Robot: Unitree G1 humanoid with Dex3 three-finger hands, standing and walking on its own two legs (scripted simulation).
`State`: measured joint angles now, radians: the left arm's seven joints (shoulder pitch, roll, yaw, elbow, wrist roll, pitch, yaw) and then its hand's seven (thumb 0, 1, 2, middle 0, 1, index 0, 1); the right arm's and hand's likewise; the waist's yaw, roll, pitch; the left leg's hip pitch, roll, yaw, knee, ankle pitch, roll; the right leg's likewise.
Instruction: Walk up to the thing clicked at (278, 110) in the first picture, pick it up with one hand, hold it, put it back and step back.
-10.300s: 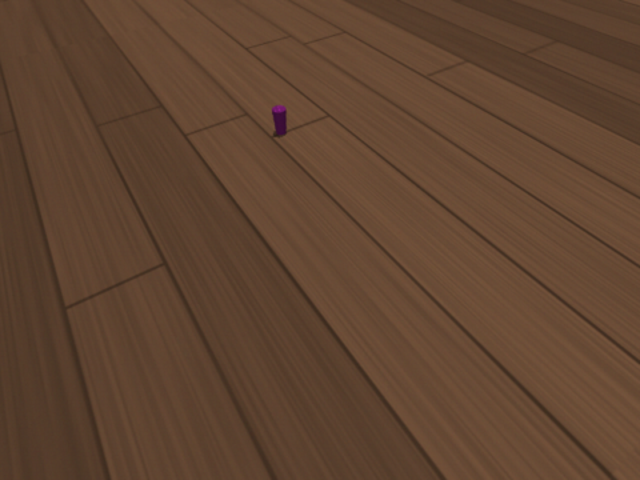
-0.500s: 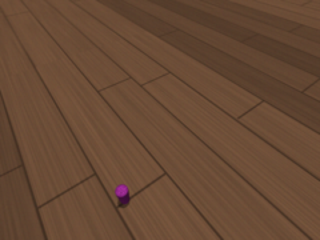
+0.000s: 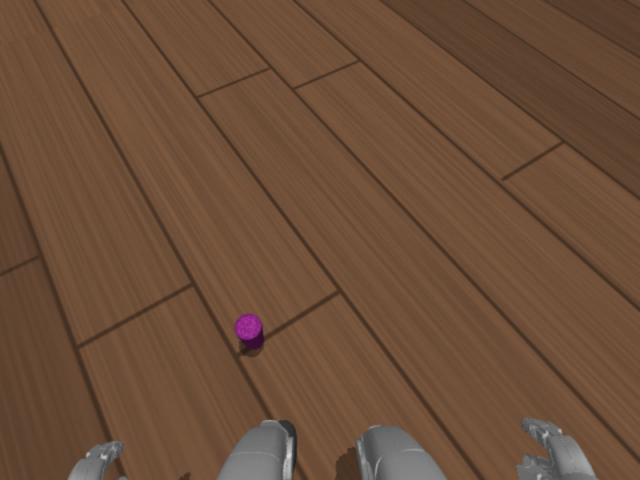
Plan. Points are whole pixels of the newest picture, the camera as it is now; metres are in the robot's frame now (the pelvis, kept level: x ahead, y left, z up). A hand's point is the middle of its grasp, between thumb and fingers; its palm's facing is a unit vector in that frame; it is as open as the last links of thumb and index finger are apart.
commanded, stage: walk up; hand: left
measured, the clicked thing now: (251, 334) +0.48 +0.20 -0.68
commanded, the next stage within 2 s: stand in 1.40 s
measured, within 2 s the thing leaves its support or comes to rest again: neither
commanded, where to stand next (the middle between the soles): +0.14 -0.01 m, yaw +1 degrees
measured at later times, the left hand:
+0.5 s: hand out of the picture -0.04 +0.26 -0.11, palm faces +0.03 -0.90 -0.44, open 7.4 cm
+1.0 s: hand out of the picture +0.04 +0.27 -0.14, palm faces +0.03 -0.94 -0.35, open 7.4 cm
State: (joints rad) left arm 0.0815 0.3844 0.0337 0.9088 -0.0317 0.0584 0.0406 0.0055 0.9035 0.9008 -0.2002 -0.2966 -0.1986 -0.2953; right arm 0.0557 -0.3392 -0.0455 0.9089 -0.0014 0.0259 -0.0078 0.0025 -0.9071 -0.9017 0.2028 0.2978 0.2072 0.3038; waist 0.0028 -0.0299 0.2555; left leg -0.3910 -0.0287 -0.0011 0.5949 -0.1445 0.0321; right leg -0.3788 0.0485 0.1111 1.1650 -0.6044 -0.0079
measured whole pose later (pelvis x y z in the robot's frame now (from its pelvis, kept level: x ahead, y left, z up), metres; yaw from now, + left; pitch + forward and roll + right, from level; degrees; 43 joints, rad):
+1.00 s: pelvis -0.02 +0.00 +0.01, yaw +3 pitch -4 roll +0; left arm 0.24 0.41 0.05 0.90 -0.02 -0.01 -0.02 0.01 0.90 0.90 -0.20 -0.30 -0.20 -0.30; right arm 0.30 -0.39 -0.05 0.86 -0.01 -0.01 0.00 0.00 -0.90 -0.90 0.20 0.30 0.21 0.30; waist -0.01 -0.05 0.13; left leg -0.07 0.01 0.02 0.56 -0.41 0.00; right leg -0.46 -0.07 0.01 0.68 -0.15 0.01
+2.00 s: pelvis -0.11 -0.01 +0.02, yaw +7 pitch -4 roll +0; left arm 0.16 0.34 -0.01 1.08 0.01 -0.03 -0.01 0.01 0.90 0.90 -0.20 -0.30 -0.20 -0.30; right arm 0.12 -0.34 -0.02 1.04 -0.01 -0.01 0.02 0.00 -0.91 -0.90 0.20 0.30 0.21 0.30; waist 0.00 0.04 0.04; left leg -0.16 0.01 -0.04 0.42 -0.20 -0.02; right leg -0.15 0.01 0.06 0.41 -0.20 0.01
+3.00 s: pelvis -0.21 +0.02 +0.00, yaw +5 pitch -2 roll -1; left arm 0.05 0.41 0.06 0.85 0.03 0.06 0.04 0.01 0.90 0.90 -0.20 -0.30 -0.20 -0.30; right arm 0.16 -0.35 -0.05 0.96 -0.04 0.04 0.00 0.00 -0.91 -0.90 0.20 0.30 0.21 0.30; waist -0.03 -0.06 0.20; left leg -0.27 -0.02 0.00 0.71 -0.40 0.04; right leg -0.55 0.13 0.17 1.10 -0.52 0.00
